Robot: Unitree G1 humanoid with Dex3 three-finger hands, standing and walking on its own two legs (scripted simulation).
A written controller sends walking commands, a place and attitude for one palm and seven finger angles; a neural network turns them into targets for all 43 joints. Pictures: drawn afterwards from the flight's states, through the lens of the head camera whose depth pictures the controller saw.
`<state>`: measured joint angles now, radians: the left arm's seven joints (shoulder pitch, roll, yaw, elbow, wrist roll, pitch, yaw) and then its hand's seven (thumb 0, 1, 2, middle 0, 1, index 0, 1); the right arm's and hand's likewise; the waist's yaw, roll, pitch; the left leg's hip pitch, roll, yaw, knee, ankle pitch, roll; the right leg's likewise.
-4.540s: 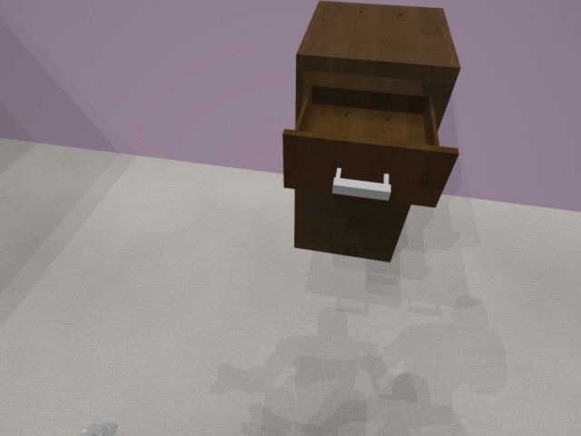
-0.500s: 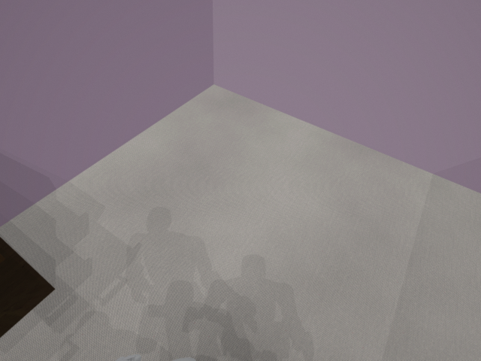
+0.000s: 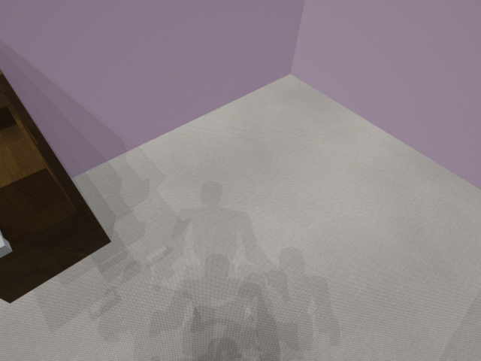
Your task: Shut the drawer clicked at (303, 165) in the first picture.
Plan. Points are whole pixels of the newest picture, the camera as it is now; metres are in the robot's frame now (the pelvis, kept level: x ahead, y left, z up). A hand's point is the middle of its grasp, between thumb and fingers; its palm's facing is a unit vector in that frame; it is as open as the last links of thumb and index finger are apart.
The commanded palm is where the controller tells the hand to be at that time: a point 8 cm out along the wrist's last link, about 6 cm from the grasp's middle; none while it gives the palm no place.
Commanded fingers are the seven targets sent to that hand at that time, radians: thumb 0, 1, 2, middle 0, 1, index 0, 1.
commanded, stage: turn to face it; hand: left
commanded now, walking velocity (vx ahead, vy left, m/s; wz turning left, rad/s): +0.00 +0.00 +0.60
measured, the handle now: out of the picture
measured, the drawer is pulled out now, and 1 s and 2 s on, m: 0.30 0.30 0.30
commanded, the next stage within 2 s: take the last steps up to it in 1.10 s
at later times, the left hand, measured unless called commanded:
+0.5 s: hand out of the picture -0.06 +0.17 -0.17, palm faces +0.35 -0.91 -0.24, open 7.4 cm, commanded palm none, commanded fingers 0.00 0.90 0.90 -0.20 -0.30 -0.20 -0.30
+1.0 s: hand out of the picture -0.05 +0.21 -0.15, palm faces +0.55 -0.79 -0.27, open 7.4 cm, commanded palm none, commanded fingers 0.00 0.90 0.90 -0.20 -0.30 -0.20 -0.30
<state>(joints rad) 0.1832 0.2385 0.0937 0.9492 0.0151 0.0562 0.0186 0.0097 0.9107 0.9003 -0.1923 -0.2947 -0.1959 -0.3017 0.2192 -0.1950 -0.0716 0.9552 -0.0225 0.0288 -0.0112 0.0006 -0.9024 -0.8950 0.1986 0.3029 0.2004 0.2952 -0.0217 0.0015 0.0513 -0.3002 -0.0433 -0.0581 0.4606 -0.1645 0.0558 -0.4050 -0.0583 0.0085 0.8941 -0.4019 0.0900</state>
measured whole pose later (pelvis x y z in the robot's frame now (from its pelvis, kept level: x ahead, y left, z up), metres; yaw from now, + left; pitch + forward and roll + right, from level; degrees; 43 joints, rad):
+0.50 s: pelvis -0.03 -0.03 -0.01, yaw +19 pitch -1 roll +2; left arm 0.27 0.20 0.05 0.90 0.03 0.02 0.01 0.01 0.90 0.90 -0.20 -0.30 -0.20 -0.30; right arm 0.13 -0.25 -0.08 0.92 -0.01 0.07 0.02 0.00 -0.91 -0.90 0.19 0.30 0.19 0.29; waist 0.02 -0.03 0.11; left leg -0.37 0.03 0.06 0.81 -0.43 -0.06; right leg -0.21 -0.18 -0.21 0.57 -0.32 0.04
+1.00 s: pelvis -0.03 -0.02 -0.01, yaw +34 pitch -1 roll +1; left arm 0.16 0.21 0.05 0.87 0.01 0.03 0.02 0.01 0.91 0.90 -0.19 -0.30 -0.20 -0.30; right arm 0.21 -0.21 -0.06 0.93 -0.02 0.05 0.00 0.00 -0.90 -0.90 0.20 0.30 0.20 0.30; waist -0.03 0.02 0.06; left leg -0.30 -0.08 -0.11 0.55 -0.24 0.01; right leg -0.27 -0.02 -0.02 0.60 -0.31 0.06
